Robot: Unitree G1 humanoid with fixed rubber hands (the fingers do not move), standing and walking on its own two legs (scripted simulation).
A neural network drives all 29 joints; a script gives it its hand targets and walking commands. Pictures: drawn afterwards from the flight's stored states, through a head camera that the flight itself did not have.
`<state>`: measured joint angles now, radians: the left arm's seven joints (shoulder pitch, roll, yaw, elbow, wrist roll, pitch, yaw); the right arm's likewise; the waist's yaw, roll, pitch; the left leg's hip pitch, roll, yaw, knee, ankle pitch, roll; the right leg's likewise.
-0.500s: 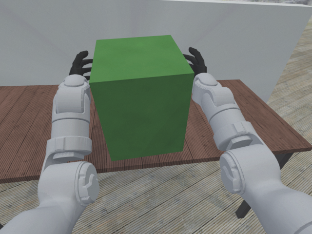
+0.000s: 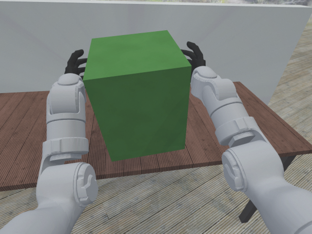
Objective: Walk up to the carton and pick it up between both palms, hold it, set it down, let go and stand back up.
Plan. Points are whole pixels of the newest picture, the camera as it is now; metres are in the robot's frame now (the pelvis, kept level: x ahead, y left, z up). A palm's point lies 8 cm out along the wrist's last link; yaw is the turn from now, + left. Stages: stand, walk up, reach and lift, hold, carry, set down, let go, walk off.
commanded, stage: reach and lift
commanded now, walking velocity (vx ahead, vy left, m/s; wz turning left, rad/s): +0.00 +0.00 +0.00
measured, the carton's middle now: (139, 95) +0.39 +0.00 +0.21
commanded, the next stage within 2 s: hold in 0.38 s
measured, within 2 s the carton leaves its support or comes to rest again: neither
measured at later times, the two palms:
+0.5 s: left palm (70, 71) +0.37 +0.16 +0.29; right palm (199, 62) +0.37 -0.14 +0.31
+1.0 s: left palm (70, 64) +0.37 +0.15 +0.31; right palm (202, 53) +0.36 -0.14 +0.33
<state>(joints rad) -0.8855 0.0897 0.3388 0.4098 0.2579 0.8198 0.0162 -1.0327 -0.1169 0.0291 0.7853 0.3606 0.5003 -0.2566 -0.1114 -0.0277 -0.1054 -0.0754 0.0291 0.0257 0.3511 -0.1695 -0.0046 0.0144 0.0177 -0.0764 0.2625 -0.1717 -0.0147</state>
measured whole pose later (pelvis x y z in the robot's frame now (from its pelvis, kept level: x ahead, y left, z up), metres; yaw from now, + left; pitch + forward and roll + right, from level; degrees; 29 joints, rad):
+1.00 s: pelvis +0.00 -0.01 +0.00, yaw +0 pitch -3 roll -1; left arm -1.04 0.14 0.36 0.56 0.23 0.88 0.00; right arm -1.22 -0.16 0.04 0.92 0.41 0.62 -0.28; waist -0.09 -0.01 -0.19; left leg -0.14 0.03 -0.01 0.36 -0.16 -0.02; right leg -0.05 0.04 -0.05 0.27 -0.17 -0.03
